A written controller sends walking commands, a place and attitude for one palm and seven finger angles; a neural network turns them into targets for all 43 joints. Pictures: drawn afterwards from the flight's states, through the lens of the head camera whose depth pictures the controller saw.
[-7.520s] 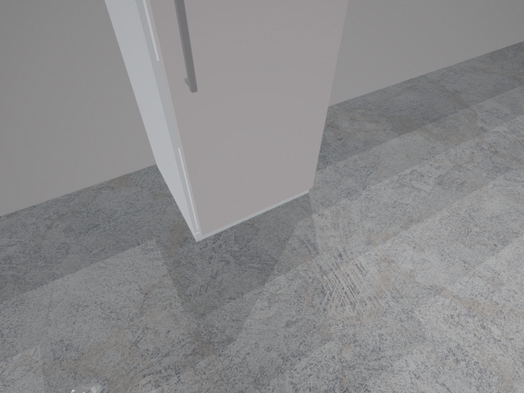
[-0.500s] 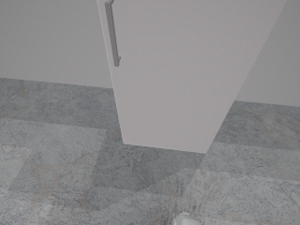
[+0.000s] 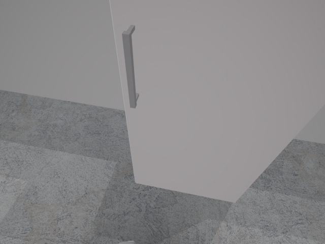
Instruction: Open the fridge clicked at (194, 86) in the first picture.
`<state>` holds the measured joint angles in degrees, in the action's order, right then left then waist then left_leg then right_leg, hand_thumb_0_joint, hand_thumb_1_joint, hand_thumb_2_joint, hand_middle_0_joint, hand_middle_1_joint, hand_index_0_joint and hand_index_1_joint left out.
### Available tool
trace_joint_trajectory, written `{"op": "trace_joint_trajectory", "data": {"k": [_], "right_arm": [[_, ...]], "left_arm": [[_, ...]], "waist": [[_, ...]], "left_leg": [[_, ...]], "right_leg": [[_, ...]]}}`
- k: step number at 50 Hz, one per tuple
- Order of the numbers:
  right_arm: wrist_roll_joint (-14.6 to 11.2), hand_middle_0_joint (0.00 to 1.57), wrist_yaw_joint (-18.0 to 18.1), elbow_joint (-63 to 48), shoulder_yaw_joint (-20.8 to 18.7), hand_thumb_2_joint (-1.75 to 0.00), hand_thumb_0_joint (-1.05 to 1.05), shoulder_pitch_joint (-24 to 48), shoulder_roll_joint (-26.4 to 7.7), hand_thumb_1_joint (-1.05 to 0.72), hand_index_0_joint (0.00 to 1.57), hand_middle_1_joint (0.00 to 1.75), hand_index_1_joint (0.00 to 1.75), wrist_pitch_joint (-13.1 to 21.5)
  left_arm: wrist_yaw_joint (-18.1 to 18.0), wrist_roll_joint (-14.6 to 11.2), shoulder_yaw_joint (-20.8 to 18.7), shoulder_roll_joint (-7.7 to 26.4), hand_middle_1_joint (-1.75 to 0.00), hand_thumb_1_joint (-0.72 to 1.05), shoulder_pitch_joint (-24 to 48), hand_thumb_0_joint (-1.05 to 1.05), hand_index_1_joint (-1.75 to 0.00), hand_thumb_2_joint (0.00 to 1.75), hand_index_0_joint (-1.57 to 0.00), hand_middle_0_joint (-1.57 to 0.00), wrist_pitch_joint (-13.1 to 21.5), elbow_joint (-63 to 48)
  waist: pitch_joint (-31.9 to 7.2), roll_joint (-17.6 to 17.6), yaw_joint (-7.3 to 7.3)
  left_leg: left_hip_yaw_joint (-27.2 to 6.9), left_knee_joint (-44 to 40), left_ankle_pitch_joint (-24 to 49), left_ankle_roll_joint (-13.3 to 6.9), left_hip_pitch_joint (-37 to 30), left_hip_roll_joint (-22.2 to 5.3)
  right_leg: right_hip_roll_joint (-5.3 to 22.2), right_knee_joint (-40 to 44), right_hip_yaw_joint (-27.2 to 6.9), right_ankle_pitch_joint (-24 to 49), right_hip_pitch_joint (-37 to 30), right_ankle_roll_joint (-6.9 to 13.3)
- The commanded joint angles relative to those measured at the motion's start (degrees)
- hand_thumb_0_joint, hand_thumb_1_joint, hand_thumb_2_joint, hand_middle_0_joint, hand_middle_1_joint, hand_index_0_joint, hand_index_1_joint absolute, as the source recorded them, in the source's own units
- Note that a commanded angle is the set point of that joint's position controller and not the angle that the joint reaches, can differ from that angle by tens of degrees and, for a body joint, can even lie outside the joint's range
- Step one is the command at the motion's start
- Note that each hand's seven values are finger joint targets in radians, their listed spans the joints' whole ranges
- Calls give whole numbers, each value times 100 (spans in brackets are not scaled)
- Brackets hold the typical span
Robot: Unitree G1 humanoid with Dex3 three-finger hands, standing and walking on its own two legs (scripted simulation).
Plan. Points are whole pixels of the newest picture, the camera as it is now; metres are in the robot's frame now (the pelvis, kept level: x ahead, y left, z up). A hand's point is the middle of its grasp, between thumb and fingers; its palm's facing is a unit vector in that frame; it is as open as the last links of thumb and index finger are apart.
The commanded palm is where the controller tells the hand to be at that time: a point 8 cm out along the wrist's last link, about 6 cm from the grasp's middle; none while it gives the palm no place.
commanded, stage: come to a stop and stand still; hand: left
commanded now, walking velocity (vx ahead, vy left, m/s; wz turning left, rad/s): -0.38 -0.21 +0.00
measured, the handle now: (132, 71) +0.52 +0.14 +0.15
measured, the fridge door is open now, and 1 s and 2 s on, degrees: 0 0 0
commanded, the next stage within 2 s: look again from close up in 1.42 s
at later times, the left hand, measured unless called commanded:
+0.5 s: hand out of the picture +0.01 +0.18 -0.16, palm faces +0.03 -0.96 -0.26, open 7.4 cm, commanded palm none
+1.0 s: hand out of the picture -0.06 +0.17 -0.18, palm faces +0.04 -0.98 -0.17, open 7.4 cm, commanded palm none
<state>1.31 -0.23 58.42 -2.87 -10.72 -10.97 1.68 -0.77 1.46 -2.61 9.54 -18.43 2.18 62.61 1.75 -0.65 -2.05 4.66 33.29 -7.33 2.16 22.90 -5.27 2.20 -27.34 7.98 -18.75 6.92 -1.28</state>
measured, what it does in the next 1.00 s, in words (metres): steps on the spot: right foot, then left foot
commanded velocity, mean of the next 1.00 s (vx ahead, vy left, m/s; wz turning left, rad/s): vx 0.00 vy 0.00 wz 0.00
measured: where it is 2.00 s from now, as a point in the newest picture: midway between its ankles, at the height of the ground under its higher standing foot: outside the picture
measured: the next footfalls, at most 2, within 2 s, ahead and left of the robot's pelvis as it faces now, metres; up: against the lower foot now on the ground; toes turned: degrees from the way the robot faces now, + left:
right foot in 0.48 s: -0.02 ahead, -0.15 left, +0.00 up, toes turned -6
left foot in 0.84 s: -0.03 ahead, +0.12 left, +0.00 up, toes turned +4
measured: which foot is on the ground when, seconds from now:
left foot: down 0.00-0.48, up 0.50-0.82, down 0.84-1.00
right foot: down 0.00-0.02, up 0.04-0.46, down 0.48-1.00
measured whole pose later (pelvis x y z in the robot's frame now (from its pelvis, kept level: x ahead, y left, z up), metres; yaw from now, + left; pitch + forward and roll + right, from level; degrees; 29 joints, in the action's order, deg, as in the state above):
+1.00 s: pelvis -0.03 +0.01 +0.00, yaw +0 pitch +1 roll -1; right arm 1.5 1.8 59.7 -0.5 -17.0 -9.3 0.8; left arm -2.3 1.4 0.0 6.9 -18.3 0.9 64.3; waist 2.2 -0.7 -1.0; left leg 3.6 34.3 -21.4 -0.8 13.4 -1.3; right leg 4.9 -32.8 4.0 -19.8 13.3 -1.8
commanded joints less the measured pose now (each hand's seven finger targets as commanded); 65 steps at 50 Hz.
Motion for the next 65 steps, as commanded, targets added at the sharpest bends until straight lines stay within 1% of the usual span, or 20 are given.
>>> {"op": "trace_joint_trajectory", "data": {"k": [1, 4, 7, 11, 19, 22, 23, 24, 25, 26, 29, 33, 37, 40, 41, 43, 45, 46, 50, 65], "right_arm": [[-36, 20, 115, 112, -15, -90, 0, -1014, -798, -90, 20, 30, 30, 105], [-78, 20, 351, 49, -41, -90, 0, -578, -942, -90, 20, 30, 30, -67], [-40, 20, 370, -145, -169, -90, 0, -285, -973, -90, 20, 30, 30, -190], [-51, 20, 345, -315, -213, -90, 0, 12, -853, -90, 20, 30, 30, -170], [93, 20, 144, -369, -313, -90, 0, 230, -881, -90, 20, 30, 30, -280], [42, 20, 99, -308, -273, -90, 0, 201, -638, -90, 20, 30, 30, -390], [-61, 20, 81, -325, -173, -90, 0, 17, -167, -90, 20, 30, 30, -455], [-48, 20, 36, -487, -100, -90, 0, 213, 55, -90, 20, 30, 30, -452], [19, 20, 5, -475, -174, -90, 0, 210, -252, -90, 20, 30, 30, -496], [35, 20, -8, -356, -187, -90, 0, -14, -294, -90, 20, 30, 30, -523], [17, 20, -62, -18, -164, -90, 0, -751, -264, -90, 20, 30, 30, -383], [23, 20, -15, -137, -102, -90, 0, -458, -260, -90, 20, 30, 30, -290], [-27, 20, 57, -129, -11, -90, 0, -396, -115, -90, 20, 30, 30, -200], [-65, 20, 145, 268, 75, -90, 0, -1052, -46, -90, 20, 30, 30, -71], [-6, 20, 98, -2, 88, -90, 0, -575, -354, -90, 20, 30, 30, -35], [-10, 20, 77, -57, 168, -90, 0, -1322, -53, -90, 20, 30, 30, -79], [3, 20, 71, 4, 215, -90, 0, -1281, -141, -90, 20, 30, 30, 84], [-33, 20, 123, -59, 217, -90, 0, -1135, -278, -90, 20, 30, 30, 92], [-45, 20, 207, -138, 229, -90, 0, -946, -369, -90, 20, 30, 30, 49], [-25, 20, 207, -66, 215, -90, 0, -700, -613, -90, 20, 30, 30, 24]], "left_arm": [[-180, -112, 47, 308, -30, 90, -617, 0, -30, 90, -20, -20, -88, -140], [-228, -94, 7, 601, -30, 90, -445, 0, -30, 90, -20, -20, -341, -151], [-156, -37, -132, 617, -30, 90, -261, 0, -30, 90, -20, -20, -442, -363], [-78, -40, -234, 607, -30, 90, -174, 0, -30, 90, -20, -20, -553, -635], [9, -18, -151, 309, -30, 90, -283, 0, -30, 90, -20, -20, -498, -700], [-24, 0, -146, 425, -30, 90, -1387, 0, -30, 90, -20, -20, -415, -229], [-59, 69, -140, 800, -30, 90, -1201, 0, -30, 90, -20, -20, -323, -294], [-94, 47, -107, 1147, -30, 90, -400, 0, -30, 90, -20, -20, -313, -585], [-123, 27, -155, 1293, -30, 90, 183, 0, -30, 90, -20, -20, -284, -755], [-148, -2, -180, 1267, -30, 90, 564, 0, -30, 90, -20, -20, -206, -803], [-91, -26, -60, 773, -30, 90, 589, 0, -30, 90, -20, -20, -100, -677], [-98, -21, -66, 705, -30, 90, -319, 0, -30, 90, -20, -20, -67, -333], [-117, 4, -121, 718, -30, 90, -522, 0, -30, 90, -20, -20, -72, -136], [-142, -86, -72, 495, -30, 90, -236, 0, -30, 90, -20, -20, -80, -38], [-390, -7, 61, 452, -30, 90, -686, 0, -30, 90, -20, -20, 71, 164], [-319, 13, 18, 592, -30, 90, -192, 0, -30, 90, -20, -20, 136, -211], [-246, -37, 88, 500, -30, 90, -230, 0, -30, 90, -20, -20, 95, -200], [-231, -43, 116, 447, -30, 90, -336, 0, -30, 90, -20, -20, 43, -154], [-186, -28, 193, 335, -30, 90, -233, 0, -30, 90, -20, -20, -69, -100], [-148, -50, 150, 733, -30, 90, 135, 0, -30, 90, -20, -20, -199, -354]], "waist": [[-783, -1026, 251], [-401, -1417, 282], [-500, -679, 297], [-852, -637, 220], [-381, -1370, 187], [-341, -566, -208], [-48, 837, -86], [627, 1257, 29], [574, 1027, 125], [772, 1422, 270], [649, 869, 446], [444, 995, -27], [176, 1116, -133], [-210, 783, 162], [367, 811, -10], [-241, 394, 446], [-451, -1376, 278], [-497, -1363, 197], [75, -77, 173], [47, 24, 137]], "left_leg": [[-1057, -674, 4654, -641, -2418, -1403], [-1364, -1114, 5684, -1198, -1789, -1847], [-1081, -1085, 4531, -1315, -1813, -1742], [-821, -1285, 3021, -1230, -1541, -1586], [-1152, -2338, -2280, -834, -252, -1138], [-515, -1779, -3033, -224, 674, -377], [-76, -253, -2544, 90, 856, 172], [-215, 739, -2124, 101, 939, 315], [-496, 1436, -1703, 9, 439, 259], [-620, 1800, -1340, -36, 510, 266], [-271, 1865, -814, 15, 360, 259], [-194, 1251, -1087, 75, 500, 218], [-145, 140, -1496, 17, -2, 248], [-224, -1361, -90, -70, -1479, 239], [-227, 63, -435, -93, -879, -14], [-282, -194, -1218, -252, -1036, 42], [-589, -558, 1193, -336, -1032, -120], [-641, -579, 2025, -450, -1158, -300], [-581, -606, 1372, -482, -845, -173], [-515, -1043, 1240, -456, -1176, -87]], "right_leg": [[237, -734, -218, -204, 925, -28], [163, -2626, -740, -1683, 1248, -149], [48, -3721, -899, -1236, 1913, -142], [33, -4119, -1012, -690, 1989, -234], [-61, -1471, -225, -967, 710, 41], [-123, 610, -49, -268, -867, 129], [1061, 1926, -1674, -2023, -191, 483], [2086, 2705, -3026, -3146, 1231, 887], [2156, 2852, -3069, -3153, 2087, 976], [1874, 2813, -2853, -2767, 2168, 860], [1198, 2013, -1455, -796, 1382, 505], [1408, 1723, -1672, -272, 405, 730], [1507, 1258, -1735, 1032, 21, 921], [935, 441, -1184, 1789, 418, 502], [764, 357, -1245, 2945, 579, 314], [964, 473, -1284, 893, 909, 555], [433, -562, -623, 1499, 424, 400], [271, -602, -477, 1017, 386, 327], [318, -366, -536, 1119, 434, 278], [425, -209, -619, 1517, 304, 178]]}}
